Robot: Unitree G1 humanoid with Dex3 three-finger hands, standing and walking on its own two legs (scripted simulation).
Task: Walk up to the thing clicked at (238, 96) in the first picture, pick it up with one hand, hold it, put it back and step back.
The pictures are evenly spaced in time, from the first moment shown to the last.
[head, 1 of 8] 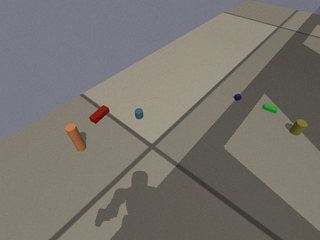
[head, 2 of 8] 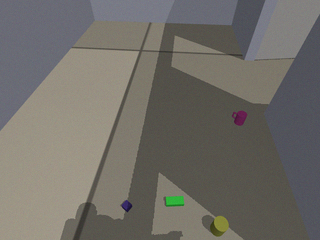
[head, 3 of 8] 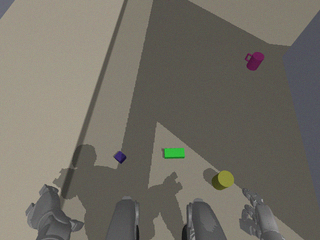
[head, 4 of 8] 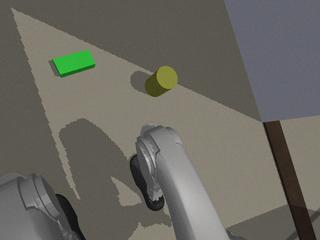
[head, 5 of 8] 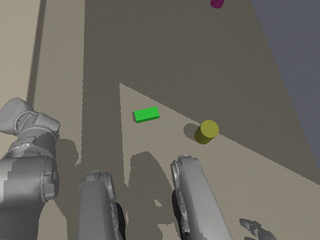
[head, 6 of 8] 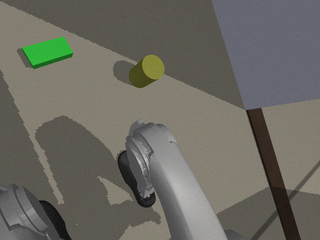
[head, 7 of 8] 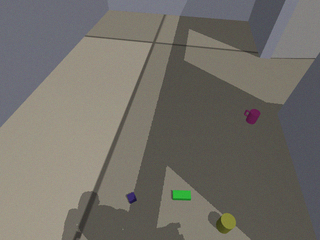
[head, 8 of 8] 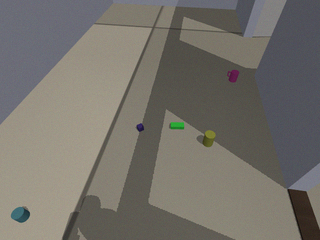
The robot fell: no
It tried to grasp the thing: yes
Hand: left
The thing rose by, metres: 0.66
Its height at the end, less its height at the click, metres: +0.00
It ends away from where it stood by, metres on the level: 0.01
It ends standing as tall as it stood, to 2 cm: yes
